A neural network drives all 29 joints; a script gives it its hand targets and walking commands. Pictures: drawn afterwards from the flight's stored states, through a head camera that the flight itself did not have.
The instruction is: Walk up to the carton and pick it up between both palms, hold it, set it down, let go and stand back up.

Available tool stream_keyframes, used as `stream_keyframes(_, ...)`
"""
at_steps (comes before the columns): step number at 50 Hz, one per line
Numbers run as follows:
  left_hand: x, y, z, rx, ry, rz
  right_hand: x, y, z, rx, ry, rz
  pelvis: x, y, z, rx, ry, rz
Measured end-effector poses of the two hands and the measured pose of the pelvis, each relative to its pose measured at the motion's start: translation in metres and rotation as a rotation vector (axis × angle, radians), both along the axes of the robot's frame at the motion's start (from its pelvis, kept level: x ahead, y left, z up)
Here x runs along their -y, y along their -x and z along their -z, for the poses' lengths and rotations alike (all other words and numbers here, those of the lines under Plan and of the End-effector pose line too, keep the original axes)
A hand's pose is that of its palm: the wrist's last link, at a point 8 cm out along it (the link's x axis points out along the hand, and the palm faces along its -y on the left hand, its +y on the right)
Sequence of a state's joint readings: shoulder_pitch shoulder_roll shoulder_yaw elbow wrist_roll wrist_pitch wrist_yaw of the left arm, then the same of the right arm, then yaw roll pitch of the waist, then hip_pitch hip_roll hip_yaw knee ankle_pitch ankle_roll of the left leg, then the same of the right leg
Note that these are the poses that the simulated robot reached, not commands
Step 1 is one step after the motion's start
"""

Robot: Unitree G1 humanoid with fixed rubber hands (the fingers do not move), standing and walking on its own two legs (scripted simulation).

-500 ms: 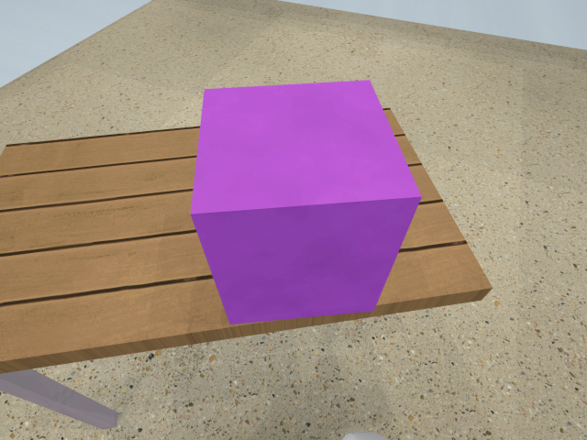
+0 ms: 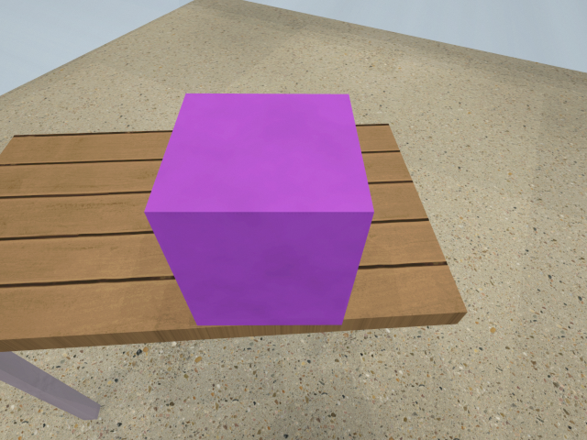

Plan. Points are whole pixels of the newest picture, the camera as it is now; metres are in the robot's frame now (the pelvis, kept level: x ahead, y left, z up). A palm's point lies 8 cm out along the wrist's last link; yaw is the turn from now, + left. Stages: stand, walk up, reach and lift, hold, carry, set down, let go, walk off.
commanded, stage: walk up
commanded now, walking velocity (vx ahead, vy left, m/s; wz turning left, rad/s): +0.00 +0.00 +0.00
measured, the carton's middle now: (268, 216) +0.42 +0.06 +0.06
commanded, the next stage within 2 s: none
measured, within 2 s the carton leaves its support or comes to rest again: neither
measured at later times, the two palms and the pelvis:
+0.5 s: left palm out of the picture -0.06 +0.29 -0.13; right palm out of the picture +0.03 -0.19 -0.15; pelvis -0.02 +0.05 +0.00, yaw +1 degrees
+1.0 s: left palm out of the picture -0.02 +0.32 -0.14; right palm out of the picture -0.02 -0.10 -0.16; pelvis -0.02 +0.11 +0.00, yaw -1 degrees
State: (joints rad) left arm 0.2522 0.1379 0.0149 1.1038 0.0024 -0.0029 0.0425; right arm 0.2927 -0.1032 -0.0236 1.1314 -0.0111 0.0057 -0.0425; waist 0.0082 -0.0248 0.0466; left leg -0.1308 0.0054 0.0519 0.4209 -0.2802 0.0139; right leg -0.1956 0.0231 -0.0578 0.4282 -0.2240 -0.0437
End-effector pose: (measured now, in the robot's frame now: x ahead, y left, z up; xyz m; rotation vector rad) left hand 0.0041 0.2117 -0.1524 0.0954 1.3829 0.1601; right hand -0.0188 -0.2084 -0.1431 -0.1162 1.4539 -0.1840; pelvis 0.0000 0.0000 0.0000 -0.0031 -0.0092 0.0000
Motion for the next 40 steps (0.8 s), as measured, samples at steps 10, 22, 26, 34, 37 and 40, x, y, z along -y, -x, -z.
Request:
stream_keyframes(10, 0.004, 0.013, -0.009, -0.039, -0.007, 0.001, -0.01, -0.004, 0.006, 0.023, -0.046, -0.008, -0.002, -0.002, -0.003, 0.01, -0.006, 0.005)
stream_keyframes(22, -0.06, 0.058, -0.028, -0.097, -0.145, -0.073, 0.001, -0.031, 0.007, 0.05, 0.015, -0.066, -0.037, 0.017, -0.003, -0.025, -0.039, -0.011)
stream_keyframes(26, -0.087, 0.066, -0.019, -0.113, -0.127, -0.063, -0.021, -0.055, 0.003, 0.139, 0.031, -0.059, -0.061, 0.021, 0.001, -0.025, -0.023, -0.007)
stream_keyframes(34, -0.116, 0.049, 0.008, -0.084, -0.007, -0.046, -0.085, -0.04, -0.016, 0.166, 0.062, -0.067, -0.097, 0.019, 0.001, -0.006, 0.026, -0.006)
stream_keyframes(37, -0.117, 0.041, 0.003, -0.065, 0.021, -0.038, -0.093, -0.03, -0.02, 0.141, 0.059, -0.07, -0.105, 0.019, -0.005, -0.012, 0.028, -0.004)
stream_keyframes(40, -0.116, 0.037, 0.002, -0.062, 0.023, -0.025, -0.099, -0.025, -0.016, 0.132, 0.042, -0.059, -0.109, 0.02, -0.004, -0.016, 0.011, 0.004)
